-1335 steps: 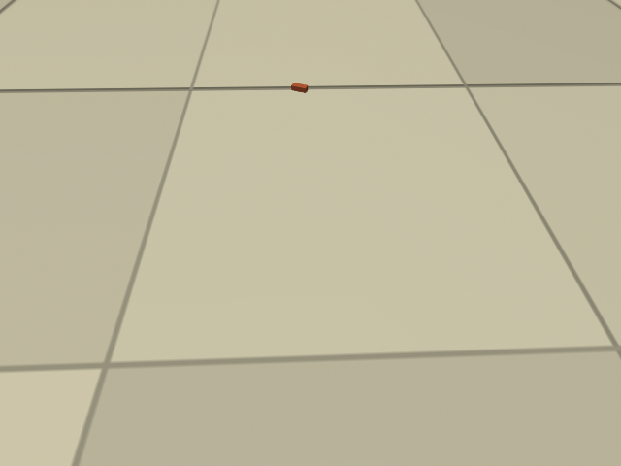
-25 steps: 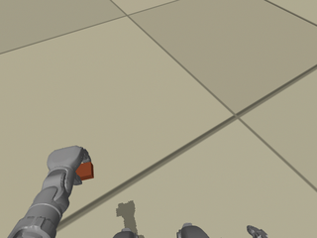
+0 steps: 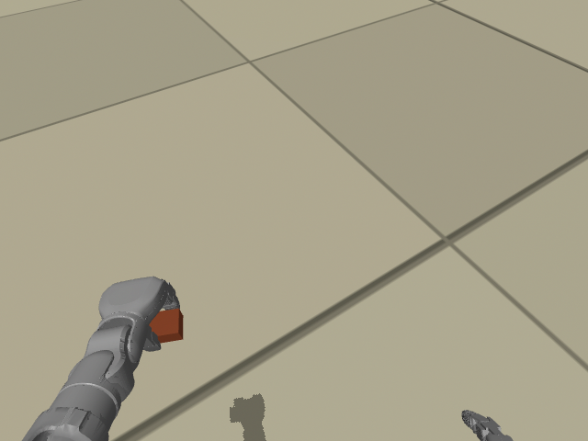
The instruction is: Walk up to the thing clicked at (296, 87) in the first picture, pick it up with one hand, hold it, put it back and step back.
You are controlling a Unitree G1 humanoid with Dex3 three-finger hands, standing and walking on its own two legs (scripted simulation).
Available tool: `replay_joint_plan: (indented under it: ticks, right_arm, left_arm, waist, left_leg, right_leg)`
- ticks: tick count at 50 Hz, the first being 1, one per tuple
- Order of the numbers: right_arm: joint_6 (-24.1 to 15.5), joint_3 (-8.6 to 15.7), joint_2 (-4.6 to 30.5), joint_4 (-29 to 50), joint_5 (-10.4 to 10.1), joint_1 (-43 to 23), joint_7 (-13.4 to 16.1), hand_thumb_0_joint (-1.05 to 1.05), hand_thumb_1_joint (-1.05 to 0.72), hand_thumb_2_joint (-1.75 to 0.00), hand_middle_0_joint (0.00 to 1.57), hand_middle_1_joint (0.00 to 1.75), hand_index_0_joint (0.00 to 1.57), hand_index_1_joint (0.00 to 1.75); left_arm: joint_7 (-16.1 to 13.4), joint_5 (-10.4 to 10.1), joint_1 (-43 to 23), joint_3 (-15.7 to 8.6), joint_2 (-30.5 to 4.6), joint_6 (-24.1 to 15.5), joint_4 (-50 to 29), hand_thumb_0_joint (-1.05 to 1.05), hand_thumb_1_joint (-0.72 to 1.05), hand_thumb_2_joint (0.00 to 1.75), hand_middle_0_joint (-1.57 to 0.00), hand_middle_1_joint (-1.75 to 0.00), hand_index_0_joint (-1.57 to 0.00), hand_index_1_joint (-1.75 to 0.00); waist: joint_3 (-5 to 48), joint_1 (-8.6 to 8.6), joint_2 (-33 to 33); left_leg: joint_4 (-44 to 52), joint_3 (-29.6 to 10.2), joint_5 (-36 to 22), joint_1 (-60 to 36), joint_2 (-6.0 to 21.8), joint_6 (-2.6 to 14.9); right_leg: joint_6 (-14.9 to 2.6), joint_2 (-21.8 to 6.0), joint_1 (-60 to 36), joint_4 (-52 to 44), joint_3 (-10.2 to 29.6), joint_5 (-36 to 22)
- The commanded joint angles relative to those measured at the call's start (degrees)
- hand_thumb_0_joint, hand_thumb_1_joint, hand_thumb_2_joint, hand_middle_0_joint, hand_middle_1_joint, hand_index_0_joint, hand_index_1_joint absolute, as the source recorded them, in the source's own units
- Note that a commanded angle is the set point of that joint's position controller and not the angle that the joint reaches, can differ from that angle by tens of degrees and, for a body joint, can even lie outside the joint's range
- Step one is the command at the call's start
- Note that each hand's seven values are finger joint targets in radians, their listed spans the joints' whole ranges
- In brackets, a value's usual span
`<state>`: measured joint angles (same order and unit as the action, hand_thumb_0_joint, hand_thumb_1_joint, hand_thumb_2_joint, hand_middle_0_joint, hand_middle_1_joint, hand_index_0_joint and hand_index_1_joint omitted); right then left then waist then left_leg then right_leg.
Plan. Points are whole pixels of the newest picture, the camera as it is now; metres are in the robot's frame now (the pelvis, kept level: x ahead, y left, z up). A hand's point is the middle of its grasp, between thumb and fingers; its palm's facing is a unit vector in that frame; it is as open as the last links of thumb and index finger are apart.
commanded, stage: hold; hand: left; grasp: from above
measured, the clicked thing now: (151, 328) +0.32 +0.23 -0.10
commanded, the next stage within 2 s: crouch in 1.62 s
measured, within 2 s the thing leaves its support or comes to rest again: neither
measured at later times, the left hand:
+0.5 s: hand (146, 333) +0.29 +0.21 -0.04, palm faces -0.42 -0.07 -0.90, open 7.0 cm
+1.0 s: hand (141, 334) +0.28 +0.21 -0.02, palm faces -0.41 -0.08 -0.91, open 7.0 cm
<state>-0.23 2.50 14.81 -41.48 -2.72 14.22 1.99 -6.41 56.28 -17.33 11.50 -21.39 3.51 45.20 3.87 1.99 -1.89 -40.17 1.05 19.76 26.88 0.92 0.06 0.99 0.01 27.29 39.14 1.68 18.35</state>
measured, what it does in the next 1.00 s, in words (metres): stands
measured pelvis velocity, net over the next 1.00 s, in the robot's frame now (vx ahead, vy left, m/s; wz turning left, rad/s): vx -0.01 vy -0.01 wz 0.00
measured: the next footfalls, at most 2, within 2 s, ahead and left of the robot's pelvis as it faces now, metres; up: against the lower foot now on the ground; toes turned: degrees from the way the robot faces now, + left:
none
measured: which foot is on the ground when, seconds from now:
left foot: down 0.00-1.00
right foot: down 0.00-1.00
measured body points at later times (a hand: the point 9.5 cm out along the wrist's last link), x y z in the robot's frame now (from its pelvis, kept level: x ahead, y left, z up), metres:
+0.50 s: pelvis -0.01 -0.01 +0.01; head +0.00 -0.02 +0.46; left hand +0.31 +0.22 +0.01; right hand +0.12 -0.27 -0.11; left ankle +0.00 +0.12 -0.72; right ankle +0.01 -0.13 -0.72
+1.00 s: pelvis -0.01 -0.01 +0.02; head -0.01 -0.03 +0.47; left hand +0.30 +0.21 +0.03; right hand +0.13 -0.26 -0.10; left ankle +0.00 +0.12 -0.72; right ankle +0.01 -0.13 -0.72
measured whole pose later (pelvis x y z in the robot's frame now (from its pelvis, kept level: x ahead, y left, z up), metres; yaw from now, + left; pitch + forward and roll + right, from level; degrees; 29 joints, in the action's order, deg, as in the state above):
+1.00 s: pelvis -0.01 -0.01 +0.02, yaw +0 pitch +0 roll +0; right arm 2.5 1.0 14.7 -38.8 -3.9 11.2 2.3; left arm 0.5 56.0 -13.1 12.7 -21.7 4.0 35.0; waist 0.6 -0.1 -2.6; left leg -29.7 1.5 14.3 15.9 0.7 -0.2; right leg 0.7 -0.2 17.2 30.3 2.1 13.6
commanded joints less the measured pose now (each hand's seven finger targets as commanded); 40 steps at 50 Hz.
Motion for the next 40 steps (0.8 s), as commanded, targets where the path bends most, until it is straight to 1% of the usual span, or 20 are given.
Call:
replay_joint_plan:
  ticks: [1, 3, 4, 5, 7, 9, 12, 15, 17, 19, 21, 23, 25, 27, 29, 30, 35, 36, 39, 40]
  right_arm:
    - [-1.6, 2.9, 8.1, 6.8, 0.0, -1.0, 0.2, 0.0, -0.9, -0.9, 0.2, 0.3, 0.2, 0.3]
    - [-1.3, 2.8, 8.0, 7.2, -0.1, -1.4, 0.1, 0.0, -0.9, -0.9, 0.2, 0.3, 0.2, 0.3]
    - [-1.3, 2.7, 8.0, 7.5, -0.1, -1.5, 0.1, 0.0, -0.9, -0.9, 0.2, 0.3, 0.2, 0.3]
    - [-1.2, 2.6, 8.0, 7.6, -0.1, -1.8, 0.1, 0.0, -0.9, -0.9, 0.2, 0.3, 0.2, 0.3]
    - [-1.1, 2.5, 7.8, 7.8, -0.2, -2.2, 0.1, 0.0, -0.9, -0.9, 0.2, 0.3, 0.2, 0.3]
    - [-1.0, 2.6, 7.9, 7.9, -0.2, -2.4, 0.2, 0.0, -0.9, -0.9, 0.2, 0.3, 0.2, 0.3]
    - [-0.7, 2.3, 7.6, 8.6, -0.2, -3.1, 0.1, 0.0, -0.9, -0.9, 0.2, 0.3, 0.2, 0.3]
    - [-0.5, 2.3, 7.7, 9.1, -0.4, -3.8, 0.0, 0.0, -0.9, -0.9, 0.2, 0.3, 0.2, 0.3]
    - [-0.3, 2.4, 7.8, 9.0, -0.4, -4.0, 0.1, 0.0, -0.9, -0.9, 0.2, 0.3, 0.2, 0.3]
    - [-0.3, 2.0, 7.6, 9.3, -0.4, -4.5, 0.1, 0.0, -0.9, -0.9, 0.2, 0.3, 0.2, 0.3]
    - [-0.2, 2.0, 7.4, 9.5, -0.5, -4.8, 0.2, 0.0, -0.9, -0.9, 0.2, 0.3, 0.2, 0.3]
    - [-0.2, 1.9, 7.4, 9.2, -0.6, -4.9, 0.2, 0.0, -0.9, -0.9, 0.2, 0.3, 0.2, 0.3]
    - [-0.1, 1.8, 7.2, 9.5, -0.6, -5.4, 0.2, 0.0, -0.9, -0.9, 0.2, 0.3, 0.2, 0.3]
    - [-0.1, 1.8, 7.3, 9.4, -0.6, -5.8, 0.3, 0.0, -0.9, -0.9, 0.2, 0.3, 0.2, 0.3]
    - [-0.1, 1.8, 7.2, 9.5, -0.6, -6.0, 0.2, 0.0, -0.9, -0.9, 0.2, 0.3, 0.2, 0.3]
    - [0.0, 1.9, 7.5, 9.6, -0.7, -6.2, 0.2, 0.0, -0.9, -0.9, 0.2, 0.3, 0.2, 0.3]
    - [-0.1, 1.4, 7.2, 10.2, -0.8, -7.3, 0.3, 0.0, -0.9, -0.9, 0.2, 0.3, 0.2, 0.3]
    - [-0.1, 1.4, 7.2, 10.3, -0.9, -7.6, 0.3, 0.0, -0.9, -0.9, 0.2, 0.3, 0.2, 0.3]
    - [0.0, 1.3, 7.2, 10.5, -0.9, -7.6, 0.3, 0.0, -0.9, -0.9, 0.2, 0.3, 0.2, 0.3]
    - [0.1, 1.2, 7.0, 10.4, -0.9, -7.8, 0.4, 0.0, -0.9, -0.9, 0.2, 0.3, 0.2, 0.3]
  left_arm:
    - [-1.0, 0.5, -17.5, -4.1, -11.3, -0.1, -11.2, 0.0, 0.81, 0.25, -1.21, -0.14, -1.21, -0.15]
    - [-0.8, 0.3, -16.3, -4.6, -11.7, -0.1, -11.3, 0.0, 0.8, 0.23, -1.2, -0.15, -1.2, -0.15]
    - [-0.5, -0.1, -18.4, -3.7, -10.9, -0.3, -12.8, 0.0, 0.8, 0.23, -1.19, -0.17, -1.2, -0.16]
    - [-0.6, -0.1, -18.9, -4.3, -11.7, -0.4, -13.3, 0.0, 0.81, 0.22, -1.18, -0.18, -1.2, -0.16]
    - [-0.4, 0.3, -17.4, -4.0, -11.1, -0.1, -12.4, 0.0, 0.82, 0.23, -1.2, -0.17, -1.21, -0.16]
    - [-0.1, 0.8, -18.4, -4.9, -12.5, -0.4, -14.5, 0.0, 0.82, 0.22, -1.21, -0.14, -1.22, -0.14]
    - [0.6, 0.5, -17.4, -3.5, -10.8, -0.1, -14.2, 0.0, 0.83, 0.26, -1.23, -0.15, -1.23, -0.16]
    - [1.1, 0.0, -16.3, -4.2, -11.3, 0.0, -14.2, 0.0, 0.85, 0.28, -1.26, -0.15, -1.25, -0.16]
    - [1.4, 0.3, -15.3, -4.7, -11.7, 0.1, -14.6, 0.0, 0.84, 0.25, -1.23, -0.16, -1.24, -0.15]
    - [1.6, 0.2, -17.6, -3.8, -11.4, -0.1, -17.1, 0.0, 0.84, 0.24, -1.22, -0.17, -1.23, -0.16]
    - [1.8, 0.6, -16.5, -4.0, -11.3, 0.0, -16.2, 0.0, 0.81, 0.24, -1.22, -0.15, -1.22, -0.15]
    - [1.9, 0.5, -17.4, -4.7, -12.3, -0.2, -17.7, 0.0, 0.84, 0.23, -1.23, -0.16, -1.23, -0.15]
    - [2.1, 0.4, -17.0, -3.6, -10.8, 0.1, -17.6, 0.0, 0.84, 0.24, -1.23, -0.16, -1.24, -0.15]
    - [1.9, 0.7, -16.2, -4.4, -11.6, 0.3, -17.3, 0.0, 0.83, 0.23, -1.23, -0.15, -1.23, -0.15]
    - [2.1, 0.3, -17.0, -3.5, -10.6, 0.3, -19.0, 0.0, 0.85, 0.23, -1.23, -0.17, -1.24, -0.16]
    - [2.3, 0.3, -15.8, -4.2, -11.3, 0.4, -17.7, 0.0, 0.86, 0.23, -1.24, -0.18, -1.25, -0.16]
    - [3.1, 0.0, -16.3, -3.6, -11.2, 0.6, -19.1, 0.0, 0.85, 0.22, -1.23, -0.17, -1.24, -0.15]
    - [3.3, -0.1, -15.4, -4.0, -11.3, 0.6, -19.6, 0.0, 0.84, 0.21, -1.23, -0.15, -1.24, -0.14]
    - [3.8, -0.3, -14.7, -4.1, -11.4, 0.7, -19.6, 0.0, 0.85, 0.25, -1.26, -0.14, -1.26, -0.15]
    - [3.9, -0.1, -15.7, -4.2, -11.7, 0.6, -20.8, 0.0, 0.85, 0.27, -1.26, -0.15, -1.26, -0.16]
  waist:
    - [15.6, 0.08, 0.9]
    - [14.1, -0.63, 0.2]
    - [14.1, 0.03, 0.4]
    - [13.6, -0.48, -0.3]
    - [13.1, -0.63, -0.1]
    - [14.8, -0.97, -0.3]
    - [12.8, -0.59, 1.4]
    - [11.9, -1.15, 1.3]
    - [12.8, -1.57, 1.2]
    - [12.1, -1.08, 0.7]
    - [11.1, -1.23, 1.2]
    - [12.4, -1.54, -0.1]
    - [11.4, -1.36, 0.7]
    - [11.4, -1.52, 1.4]
    - [11.9, -1.38, 0.5]
    - [10.9, -1.69, 0.4]
    - [9.7, -1.61, 1.2]
    - [10.2, -2.06, 1.2]
    - [10.1, -1.7, 1.2]
    - [10.7, -2.07, 0.9]
  left_leg:
    - [5.5, -0.2, -18.5, -10.0, -1.8, 0.14]
    - [6.4, 0.1, -17.7, -10.0, -2.0, 0.13]
    - [6.8, -0.1, -16.6, -10.2, -1.8, 0.16]
    - [7.4, -0.2, -15.6, -10.2, -1.8, 0.07]
    - [7.8, -0.1, -15.5, -10.5, -1.8, 0.08]
    - [7.7, 0.2, -16.6, -11.3, -2.0, 0.27]
    - [8.4, 0.3, -15.4, -11.0, -2.1, 0.68]
    - [9.7, 0.5, -13.3, -11.4, -2.1, 0.73]
    - [9.9, 0.5, -14.8, -12.5, -2.1, 0.61]
    - [10.4, 0.3, -13.8, -12.6, -1.9, 0.59]
    - [11.0, 0.5, -12.1, -12.3, -2.2, 0.8]
    - [11.2, 0.6, -13.2, -13.3, -2.0, 0.64]
    - [11.6, 0.3, -13.1, -13.5, -1.8, 0.54]
    - [11.7, 0.6, -13.0, -13.7, -2.0, 0.71]
    - [12.1, 0.6, -13.5, -14.2, -1.9, 0.59]
    - [12.4, 0.8, -13.2, -14.6, -1.9, 0.53]
    - [13.5, 0.6, -10.6, -14.0, -2.0, 0.76]
    - [13.6, 0.8, -10.9, -14.6, -2.0, 0.83]
    - [13.8, 0.9, -12.3, -15.3, -1.9, 0.93]
    - [13.9, 0.7, -12.9, -15.5, -1.8, 0.85]
  right_leg:
    - [-1.59, 2.3, -7.8, -5.7, -0.8, -15.9]
    - [-1.61, 2.1, -8.3, -6.4, -0.8, -15.2]
    - [-1.6, 2.2, -7.6, -6.8, -0.6, -14.2]
    - [-1.64, 2.3, -7.9, -7.1, -0.6, -13.1]
    - [-1.72, 2.2, -7.9, -7.4, -0.5, -12.9]
    - [-1.62, 2.1, -9.2, -7.6, -0.2, -14.3]
    - [-1.28, 1.8, -9.4, -8.8, -0.1, -13.8]
    - [-1.34, 1.7, -10.1, -9.8, -0.2, -11.5]
    - [-1.35, 1.8, -11.0, -9.7, -0.4, -12.6]
    - [-1.37, 1.9, -10.3, -10.1, -0.3, -11.6]
    - [-1.27, 1.6, -10.2, -11.2, 0.0, -10.3]
    - [-1.43, 1.7, -10.9, -10.9, 0.0, -11.0]
    - [-1.43, 1.9, -10.8, -11.2, -0.2, -10.8]
    - [-1.25, 1.7, -11.4, -11.7, -0.1, -10.8]
    - [-1.4, 1.7, -11.4, -11.6, -0.1, -11.2]
    - [-1.41, 1.7, -11.5, -12.0, -0.3, -10.7]
    - [-1.28, 1.5, -11.8, -13.3, -0.1, -8.2]
    - [-1.28, 1.5, -12.3, -13.4, -0.1, -8.6]
    - [-1.2, 1.4, -12.9, -13.4, -0.2, -10.0]
    - [-1.27, 1.6, -13.1, -13.3, -0.3, -10.4]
